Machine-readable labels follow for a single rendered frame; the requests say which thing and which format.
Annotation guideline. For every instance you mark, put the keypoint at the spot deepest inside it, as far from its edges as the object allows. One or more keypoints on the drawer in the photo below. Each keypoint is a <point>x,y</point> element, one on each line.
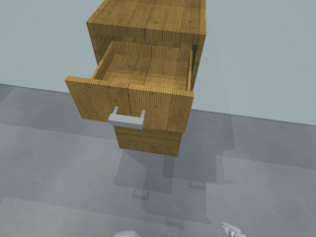
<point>138,77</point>

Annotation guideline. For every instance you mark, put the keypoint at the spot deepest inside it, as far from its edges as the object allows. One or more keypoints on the cabinet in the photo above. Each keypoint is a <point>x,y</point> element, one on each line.
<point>168,23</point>

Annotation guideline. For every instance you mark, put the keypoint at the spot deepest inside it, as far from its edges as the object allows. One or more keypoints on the robot right hand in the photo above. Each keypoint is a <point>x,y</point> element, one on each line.
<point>231,231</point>

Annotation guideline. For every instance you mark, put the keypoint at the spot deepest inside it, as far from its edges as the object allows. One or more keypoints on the handle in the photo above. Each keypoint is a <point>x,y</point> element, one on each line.
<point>126,121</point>

